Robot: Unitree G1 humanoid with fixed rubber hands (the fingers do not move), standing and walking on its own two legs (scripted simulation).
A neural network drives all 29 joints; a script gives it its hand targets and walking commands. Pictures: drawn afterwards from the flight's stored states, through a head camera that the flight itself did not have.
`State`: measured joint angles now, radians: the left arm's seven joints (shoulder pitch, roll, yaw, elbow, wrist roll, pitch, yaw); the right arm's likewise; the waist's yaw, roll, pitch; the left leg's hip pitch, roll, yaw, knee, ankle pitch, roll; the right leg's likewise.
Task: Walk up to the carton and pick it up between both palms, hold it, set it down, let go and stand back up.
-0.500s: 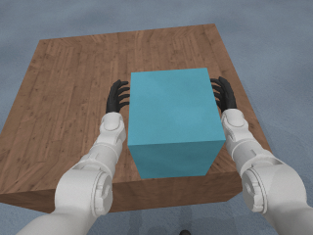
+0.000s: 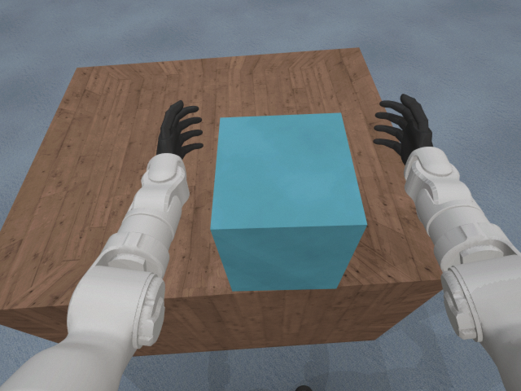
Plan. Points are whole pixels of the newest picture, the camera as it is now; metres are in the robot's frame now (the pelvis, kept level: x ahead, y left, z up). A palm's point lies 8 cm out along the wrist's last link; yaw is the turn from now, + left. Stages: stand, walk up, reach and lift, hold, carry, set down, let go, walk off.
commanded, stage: set down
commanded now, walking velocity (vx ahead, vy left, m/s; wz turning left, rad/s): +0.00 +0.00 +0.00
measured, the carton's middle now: (282, 209) +0.42 -0.01 -0.02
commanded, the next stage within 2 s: none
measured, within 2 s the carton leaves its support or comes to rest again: neither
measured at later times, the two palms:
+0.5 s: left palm (156, 159) +0.43 +0.18 +0.11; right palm (415, 151) +0.43 -0.20 +0.11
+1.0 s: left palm (156, 214) +0.36 +0.18 +0.07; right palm (429, 214) +0.35 -0.21 +0.06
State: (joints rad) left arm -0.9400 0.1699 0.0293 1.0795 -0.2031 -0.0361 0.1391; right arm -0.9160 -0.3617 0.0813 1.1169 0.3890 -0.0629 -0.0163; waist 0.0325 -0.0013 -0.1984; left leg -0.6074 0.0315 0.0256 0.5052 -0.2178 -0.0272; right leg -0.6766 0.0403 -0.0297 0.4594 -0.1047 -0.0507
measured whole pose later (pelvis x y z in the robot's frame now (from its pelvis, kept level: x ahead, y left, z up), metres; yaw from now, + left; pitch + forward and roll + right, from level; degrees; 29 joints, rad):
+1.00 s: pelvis +0.01 +0.00 +0.01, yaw +1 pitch +4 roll +1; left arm -0.43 0.14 0.03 0.64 -0.11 0.02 0.12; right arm -0.42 -0.27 -0.03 0.75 0.25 -0.07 0.01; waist -0.01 -0.02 -0.05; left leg -0.26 0.02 0.01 0.39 -0.21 -0.02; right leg -0.34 0.03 -0.04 0.39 -0.12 -0.05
